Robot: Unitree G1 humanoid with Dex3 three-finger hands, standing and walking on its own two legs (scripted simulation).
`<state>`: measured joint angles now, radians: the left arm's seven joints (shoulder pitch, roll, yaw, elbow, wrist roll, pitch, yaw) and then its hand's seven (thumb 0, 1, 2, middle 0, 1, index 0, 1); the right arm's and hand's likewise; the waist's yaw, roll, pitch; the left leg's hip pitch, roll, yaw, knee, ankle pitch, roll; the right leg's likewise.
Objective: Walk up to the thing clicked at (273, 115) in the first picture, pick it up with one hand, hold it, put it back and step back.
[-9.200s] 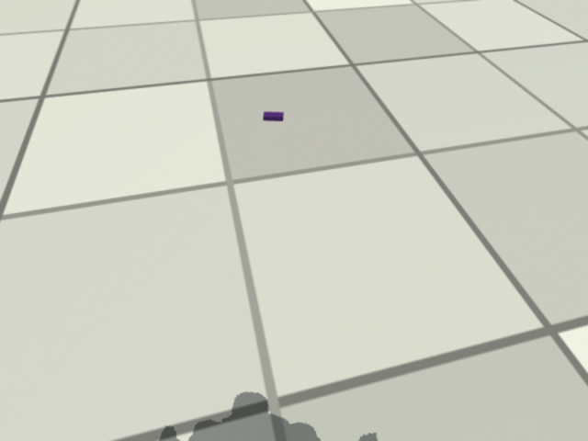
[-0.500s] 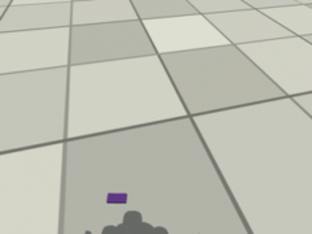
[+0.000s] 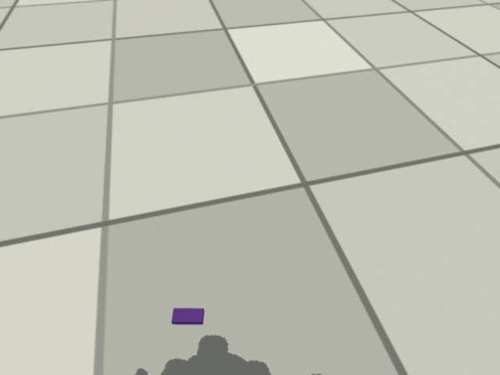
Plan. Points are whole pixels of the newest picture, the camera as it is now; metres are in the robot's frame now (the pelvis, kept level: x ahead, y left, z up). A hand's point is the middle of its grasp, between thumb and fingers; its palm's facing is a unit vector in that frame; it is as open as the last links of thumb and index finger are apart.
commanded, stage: stand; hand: left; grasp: from above
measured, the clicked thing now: (188, 316) +0.46 +0.24 -0.77
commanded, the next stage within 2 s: rise first in 0.72 s
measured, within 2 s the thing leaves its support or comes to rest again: neither
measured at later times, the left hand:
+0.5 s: hand out of the picture +0.08 +0.25 -0.16, palm faces -0.03 -0.94 -0.35, open 7.4 cm
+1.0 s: hand out of the picture +0.13 +0.25 -0.16, palm faces +0.01 -0.95 -0.33, open 8.1 cm
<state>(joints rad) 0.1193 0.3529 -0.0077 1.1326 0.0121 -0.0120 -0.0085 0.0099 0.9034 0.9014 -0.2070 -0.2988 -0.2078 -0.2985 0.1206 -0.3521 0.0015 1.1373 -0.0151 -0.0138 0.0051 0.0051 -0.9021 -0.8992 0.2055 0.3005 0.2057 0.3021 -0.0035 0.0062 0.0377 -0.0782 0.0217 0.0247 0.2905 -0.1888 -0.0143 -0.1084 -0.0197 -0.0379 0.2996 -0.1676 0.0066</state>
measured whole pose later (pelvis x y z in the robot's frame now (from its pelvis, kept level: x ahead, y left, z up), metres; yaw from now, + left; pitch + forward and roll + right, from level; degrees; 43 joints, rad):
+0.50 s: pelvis +0.00 +0.00 +0.00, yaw +0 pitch -1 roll +0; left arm 0.11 0.35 -0.01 1.13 0.01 -0.01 -0.01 0.01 0.90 0.90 -0.21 -0.30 -0.21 -0.30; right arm 0.11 -0.35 0.00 1.13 -0.01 -0.02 0.00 0.00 -0.90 -0.90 0.21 0.30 0.21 0.30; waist 0.00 0.01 0.04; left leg -0.07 0.02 0.02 0.29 -0.19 -0.01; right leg -0.10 -0.02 -0.04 0.30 -0.18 0.01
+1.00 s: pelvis -0.02 +0.00 -0.01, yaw +1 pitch +4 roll +0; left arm -0.04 0.33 0.10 1.07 0.04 -0.02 -0.02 0.01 0.68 0.90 -0.21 -0.51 -0.20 -0.52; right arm 0.18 -0.29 -0.01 0.87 0.03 -0.04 -0.03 0.01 -0.90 -0.90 0.20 0.30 0.20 0.30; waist -0.02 -0.01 0.05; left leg -0.32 0.02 0.01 0.49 -0.25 -0.01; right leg -0.33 -0.02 -0.05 0.49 -0.23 0.00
